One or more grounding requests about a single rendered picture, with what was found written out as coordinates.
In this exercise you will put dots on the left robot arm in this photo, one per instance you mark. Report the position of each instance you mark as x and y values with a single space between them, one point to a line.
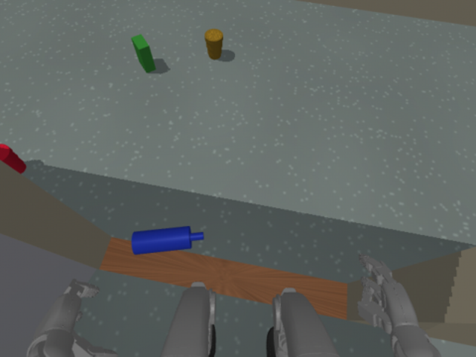
52 343

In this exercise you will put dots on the left robot hand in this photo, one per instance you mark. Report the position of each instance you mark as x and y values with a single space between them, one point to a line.
65 311

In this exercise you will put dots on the right robot arm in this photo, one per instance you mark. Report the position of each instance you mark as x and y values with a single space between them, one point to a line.
412 341

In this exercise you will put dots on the right robot hand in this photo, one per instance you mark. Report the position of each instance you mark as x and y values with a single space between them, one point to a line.
390 307

